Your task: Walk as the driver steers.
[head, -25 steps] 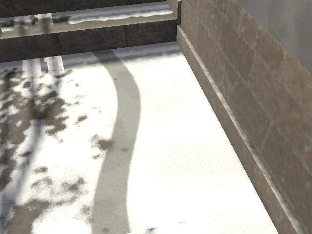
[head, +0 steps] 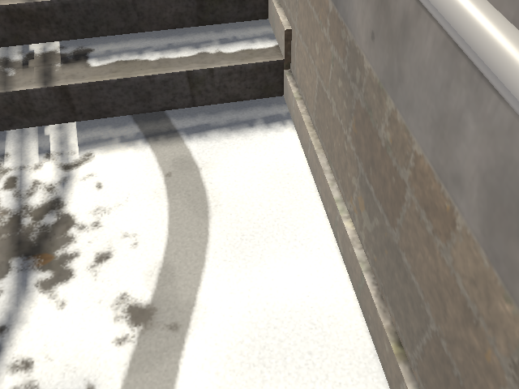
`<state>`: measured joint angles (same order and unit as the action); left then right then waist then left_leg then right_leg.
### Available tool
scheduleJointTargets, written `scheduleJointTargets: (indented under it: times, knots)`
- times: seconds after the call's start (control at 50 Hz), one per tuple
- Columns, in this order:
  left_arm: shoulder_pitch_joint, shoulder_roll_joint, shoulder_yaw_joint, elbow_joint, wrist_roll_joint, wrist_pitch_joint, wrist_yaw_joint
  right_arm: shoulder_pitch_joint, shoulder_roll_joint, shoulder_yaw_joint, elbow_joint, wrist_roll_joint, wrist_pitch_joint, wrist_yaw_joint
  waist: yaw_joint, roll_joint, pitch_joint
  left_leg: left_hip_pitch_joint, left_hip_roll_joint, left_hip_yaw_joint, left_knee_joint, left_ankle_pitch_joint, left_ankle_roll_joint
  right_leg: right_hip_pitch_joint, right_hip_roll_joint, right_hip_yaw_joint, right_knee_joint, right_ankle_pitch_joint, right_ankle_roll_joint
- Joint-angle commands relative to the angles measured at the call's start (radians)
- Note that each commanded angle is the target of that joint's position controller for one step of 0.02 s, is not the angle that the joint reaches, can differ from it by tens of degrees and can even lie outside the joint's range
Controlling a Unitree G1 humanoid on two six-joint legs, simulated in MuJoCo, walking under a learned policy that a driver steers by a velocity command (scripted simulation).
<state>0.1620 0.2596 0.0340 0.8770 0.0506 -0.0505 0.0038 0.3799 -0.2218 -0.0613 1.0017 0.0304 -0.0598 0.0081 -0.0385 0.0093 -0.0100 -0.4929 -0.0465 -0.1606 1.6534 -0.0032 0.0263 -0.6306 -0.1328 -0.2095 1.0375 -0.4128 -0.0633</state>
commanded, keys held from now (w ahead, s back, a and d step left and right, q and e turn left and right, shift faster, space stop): w+q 0.98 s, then w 0.02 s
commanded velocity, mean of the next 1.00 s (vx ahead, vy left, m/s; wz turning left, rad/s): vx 0.50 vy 0.00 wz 0.54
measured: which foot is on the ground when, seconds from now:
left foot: up 0.00-0.54, down 0.56-1.00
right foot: down 0.00-0.58, up 0.60-1.00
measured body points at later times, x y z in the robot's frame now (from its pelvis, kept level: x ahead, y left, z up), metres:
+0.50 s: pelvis +0.25 +0.07 +0.05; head +0.28 +0.06 +0.50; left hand +0.13 +0.34 -0.07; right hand +0.48 -0.10 -0.06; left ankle +0.43 +0.27 -0.62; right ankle +0.08 -0.10 -0.67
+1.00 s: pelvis +0.54 +0.22 +0.07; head +0.54 +0.24 +0.52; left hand +0.61 +0.53 -0.01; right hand +0.75 +0.02 -0.02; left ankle +0.44 +0.26 -0.67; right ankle +0.75 +0.16 -0.64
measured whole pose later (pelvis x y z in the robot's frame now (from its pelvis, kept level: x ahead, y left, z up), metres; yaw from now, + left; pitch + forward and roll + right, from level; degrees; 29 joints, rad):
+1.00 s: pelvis +0.54 +0.22 +0.07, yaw +32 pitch +3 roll -1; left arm 0.05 0.23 0.06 0.70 0.00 -0.11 0.01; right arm 0.33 -0.25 -0.09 0.66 0.05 -0.07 0.00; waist -0.06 -0.03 -0.02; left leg -0.16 -0.14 -0.23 0.46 -0.32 0.08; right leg -0.58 -0.03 0.08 0.57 -0.03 0.02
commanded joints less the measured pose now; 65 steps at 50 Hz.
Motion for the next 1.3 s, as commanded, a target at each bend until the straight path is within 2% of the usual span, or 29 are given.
scheduleJointTargets:
  times: [0.02,0.08,0.2,0.26,0.28,0.34,0.38,0.46,0.52,0.54,0.56,0.58,0.6,0.62,0.64,0.68,0.7,0.76,0.82,0.88,0.94,1.04,1.06,1.08,1.1,1.12,1.14,1.18,1.3]
  knots:
    - [0.120,-0.058,-0.016,0.070,0.006,-0.026,-0.007,-0.019,0.088,0.007,-0.093,0.017,0.038,-0.024,-0.018,-0.056,0.044,-0.247,-0.008,-0.039,0.207,0.138,0.085,0.177,-0.189,0.359,-0.544,-0.054,0.031]
    - [0.189,0.003,0.006,0.071,-0.020,-0.010,-0.006,0.010,0.115,0.024,-0.106,-0.014,0.056,-0.025,-0.044,-0.034,0.067,-0.391,0.003,-0.055,0.143,0.115,0.075,0.264,-0.176,0.207,-0.596,0.081,0.112]
    - [0.263,0.100,0.034,-0.021,-0.049,-0.021,0.083,-0.231,-0.029,-0.023,-0.297,-0.012,0.079,-0.024,0.027,-0.160,0.142,-0.438,0.120,0.088,-0.326,0.091,-0.059,0.368,-0.188,0.089,-0.889,0.167,0.026]
    - [0.384,0.138,0.066,0.011,-0.024,-0.004,0.088,-0.245,0.001,-0.024,-0.295,0.005,0.102,-0.003,0.066,-0.117,0.182,-0.561,0.140,0.036,-0.300,-0.007,-0.033,0.569,-0.259,0.079,-0.875,0.187,-0.023]
    - [0.369,0.100,0.058,-0.006,-0.046,-0.007,0.081,-0.274,-0.041,-0.033,-0.317,-0.001,0.101,-0.002,0.079,-0.078,0.162,-0.560,0.142,0.077,-0.354,0.024,-0.034,0.609,-0.237,0.060,-0.872,0.122,-0.036]
    - [0.407,0.109,0.062,-0.004,-0.072,-0.006,0.087,-0.356,0.009,-0.016,-0.388,0.001,0.100,0.022,0.090,-0.086,0.196,-0.564,0.161,0.112,-0.455,0.031,-0.007,0.707,-0.245,0.018,-0.877,0.171,-0.045]
    - [0.380,0.168,0.087,-0.017,-0.037,0.024,0.084,-0.316,0.048,0.012,-0.398,0.007,0.130,0.058,0.061,-0.028,0.257,-0.570,0.196,0.050,-0.558,-0.033,0.021,0.743,-0.297,-0.035,-0.819,0.401,-0.018]
    - [0.277,0.228,0.124,-0.065,-0.092,0.038,0.061,-0.352,0.021,0.023,-0.476,0.019,0.129,0.065,0.040,-0.068,0.208,-0.297,0.177,0.204,-0.856,-0.004,0.015,0.733,-0.302,-0.127,-0.799,0.724,-0.017]
    - [0.263,0.290,0.138,-0.065,-0.095,0.048,0.021,-0.281,-0.093,-0.037,-0.475,0.027,0.066,0.052,-0.005,-0.142,0.104,-0.049,0.037,0.323,-0.966,-0.161,0.095,0.817,-0.254,-0.148,-0.640,1.074,-0.023]
    - [0.274,0.253,0.119,-0.052,-0.100,0.041,0.014,-0.166,-0.139,-0.073,-0.444,0.035,0.053,0.036,-0.074,-0.206,0.017,0.203,-0.042,0.368,-1.012,-0.250,0.138,0.743,-0.195,-0.166,-0.456,1.048,-0.032]
    - [0.276,0.226,0.106,-0.063,-0.086,0.019,0.020,0.003,-0.225,-0.120,-0.393,0.030,0.058,0.030,-0.164,-0.194,-0.046,0.467,-0.076,0.289,-1.054,-0.253,0.178,0.580,-0.153,-0.130,-0.226,0.963,-0.014]
    - [0.211,0.103,0.078,-0.120,-0.042,-0.009,0.037,0.083,-0.320,-0.146,-0.355,0.025,0.061,0.019,-0.118,0.021,-0.049,0.712,0.036,-0.012,-1.072,-0.072,0.254,0.202,-0.012,-0.061,0.151,0.269,0.063]
    - [0.263,0.035,0.051,-0.197,-0.056,-0.062,0.039,0.053,-0.354,-0.143,-0.381,0.002,0.048,0.024,0.010,0.162,-0.295,0.841,0.284,-0.655,-1.311,-0.377,0.439,0.017,0.174,0.192,0.472,-0.195,0.104]
    - [0.292,0.111,0.069,-0.173,-0.109,-0.093,0.036,0.002,-0.202,-0.096,-0.401,-0.027,0.000,0.023,0.002,0.032,-0.367,0.771,0.333,-0.720,-1.385,-0.412,0.385,0.049,0.095,0.368,0.524,-0.125,0.067]
    - [0.214,0.110,0.064,-0.186,-0.111,-0.094,0.053,0.000,-0.168,-0.085,-0.368,-0.041,-0.018,0.033,0.014,0.009,-0.251,0.653,0.292,-0.577,-1.382,-0.258,0.322,0.038,0.076,0.347,0.495,-0.054,0.065]
    - [0.148,0.070,0.052,-0.199,-0.056,-0.100,0.055,-0.086,-0.129,-0.070,-0.375,-0.007,-0.031,0.043,0.064,0.002,-0.153,0.417,0.217,-0.370,-1.341,-0.122,0.291,0.065,0.011,0.356,0.398,0.029,0.032]
    - [0.149,0.075,0.059,-0.189,-0.065,-0.089,0.044,-0.107,-0.085,-0.056,-0.390,-0.012,-0.028,0.036,0.077,0.034,-0.123,0.353,0.175,-0.309,-1.345,-0.133,0.284,0.072,0.002,0.353,0.387,0.027,0.014]
    - [0.041,0.095,0.061,-0.233,-0.044,-0.069,0.031,-0.066,-0.133,-0.065,-0.403,-0.007,-0.022,0.016,0.066,-0.007,-0.068,0.271,0.179,-0.298,-1.408,-0.122,0.290,-0.008,0.009,0.329,0.255,0.097,0.040]
    - [-0.066,0.070,0.050,-0.249,-0.031,-0.061,0.031,-0.045,-0.147,-0.065,-0.413,-0.015,-0.011,-0.010,0.046,0.038,-0.005,0.206,0.180,-0.257,-1.411,-0.127,0.291,-0.095,0.013,0.316,0.055,0.210,0.087]
    - [-0.182,0.048,0.041,-0.257,-0.027,-0.061,0.012,-0.077,-0.156,-0.065,-0.409,0.011,-0.018,-0.021,0.014,0.113,0.020,0.102,0.109,-0.159,-1.413,-0.137,0.245,0.065,0.082,0.261,-0.270,0.389,0.095]
    - [-0.186,0.068,0.059,-0.251,-0.062,-0.065,0.008,-0.050,-0.161,-0.068,-0.388,0.024,-0.021,-0.008,-0.006,0.148,-0.002,0.133,0.088,-0.184,-1.366,-0.170,0.215,0.180,0.133,0.233,-0.433,0.408,0.100]
    - [-0.022,0.114,0.093,-0.200,-0.049,-0.095,-0.009,-0.064,-0.125,-0.055,-0.406,0.025,-0.016,0.000,0.088,0.178,-0.063,0.289,0.095,-0.258,-1.166,-0.026,0.151,0.388,0.155,0.220,-0.560,0.341,0.031]
    - [0.107,0.150,0.106,-0.175,-0.036,-0.101,-0.009,-0.092,-0.076,-0.036,-0.429,0.011,-0.022,0.006,0.151,0.139,-0.130,0.230,0.042,-0.204,-0.959,0.022,0.111,0.569,0.084,0.280,-0.548,0.331,-0.006]
    - [0.240,0.195,0.108,-0.157,-0.035,-0.094,-0.018,-0.076,-0.017,-0.014,-0.453,-0.012,-0.029,0.012,0.168,-0.079,-0.223,0.085,-0.038,-0.112,-0.641,-0.245,0.064,0.756,-0.087,0.509,-0.568,0.373,-0.074]
    - [0.294,0.231,0.122,-0.112,-0.036,-0.099,-0.029,0.103,-0.034,-0.020,-0.442,0.030,-0.025,0.001,0.086,-0.470,-0.266,-0.214,-0.113,-0.052,-0.366,-0.613,0.019,0.912,-0.271,0.977,-0.719,0.125,-0.254]
    - [0.246,0.151,0.104,-0.134,-0.054,-0.096,-0.017,0.043,-0.138,-0.033,-0.421,0.025,-0.028,-0.007,0.115,-0.305,-0.156,-0.358,-0.027,-0.104,-0.263,-0.536,0.024,0.845,-0.262,0.997,-0.755,-0.136,-0.244]
    - [0.228,0.101,0.088,-0.153,-0.059,-0.085,-0.006,-0.087,-0.162,-0.030,-0.452,0.016,-0.018,-0.001,0.156,-0.238,-0.062,-0.426,0.011,-0.045,-0.198,-0.435,0.025,0.786,-0.218,0.840,-0.763,-0.164,-0.216]
    - [0.177,0.094,0.065,-0.148,-0.043,-0.068,-0.004,-0.164,-0.132,-0.021,-0.491,-0.021,-0.007,0.000,0.101,-0.065,0.008,-0.372,0.071,-0.004,-0.281,-0.279,0.032,0.597,-0.147,0.692,-0.805,-0.023,-0.180]
    - [0.189,0.104,0.042,-0.079,-0.050,-0.061,0.002,-0.239,-0.045,0.010,-0.515,-0.017,0.003,0.000,0.072,-0.078,0.054,-0.266,0.151,0.118,-0.637,-0.141,-0.007,0.462,-0.075,0.417,-0.854,0.394,-0.153]
Velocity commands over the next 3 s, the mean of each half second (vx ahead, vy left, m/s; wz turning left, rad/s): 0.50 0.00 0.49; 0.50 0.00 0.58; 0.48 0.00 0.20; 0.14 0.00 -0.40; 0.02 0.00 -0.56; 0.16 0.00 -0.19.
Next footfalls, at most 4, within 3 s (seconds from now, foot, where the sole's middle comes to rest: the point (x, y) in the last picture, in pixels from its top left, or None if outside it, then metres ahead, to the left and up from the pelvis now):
0.56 left None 0.47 0.28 -0.70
1.06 right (190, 293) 0.77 0.20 -0.71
1.52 left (49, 276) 0.85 0.61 -0.71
2.06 right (134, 242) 0.96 0.38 -0.71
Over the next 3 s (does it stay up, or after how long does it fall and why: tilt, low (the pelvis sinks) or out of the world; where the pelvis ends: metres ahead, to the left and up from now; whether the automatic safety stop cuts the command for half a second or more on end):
stays up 0.91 0.47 0.08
